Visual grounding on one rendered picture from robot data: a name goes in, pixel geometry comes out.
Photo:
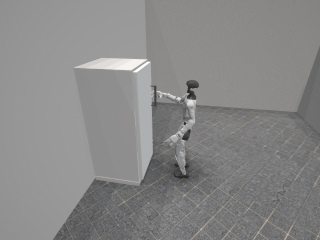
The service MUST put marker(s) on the robot left forearm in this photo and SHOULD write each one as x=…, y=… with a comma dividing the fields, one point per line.
x=185, y=129

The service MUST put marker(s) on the robot right upper arm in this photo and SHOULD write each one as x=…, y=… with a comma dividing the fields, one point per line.
x=180, y=100

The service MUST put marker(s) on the humanoid robot head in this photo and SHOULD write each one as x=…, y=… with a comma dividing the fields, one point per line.
x=191, y=84

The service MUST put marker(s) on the fridge door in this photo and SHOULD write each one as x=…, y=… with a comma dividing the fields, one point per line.
x=142, y=91

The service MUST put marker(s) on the right robot hand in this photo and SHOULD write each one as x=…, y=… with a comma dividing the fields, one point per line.
x=158, y=93

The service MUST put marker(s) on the robot right forearm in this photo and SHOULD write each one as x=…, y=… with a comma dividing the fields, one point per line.
x=169, y=96

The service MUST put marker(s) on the handle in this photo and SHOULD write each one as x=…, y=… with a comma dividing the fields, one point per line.
x=155, y=95

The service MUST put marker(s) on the left robot shin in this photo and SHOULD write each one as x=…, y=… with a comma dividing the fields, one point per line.
x=181, y=163

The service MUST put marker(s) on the robot left upper arm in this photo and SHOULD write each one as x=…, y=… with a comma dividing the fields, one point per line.
x=190, y=107

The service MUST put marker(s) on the left robot hand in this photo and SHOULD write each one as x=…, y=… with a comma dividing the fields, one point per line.
x=173, y=138

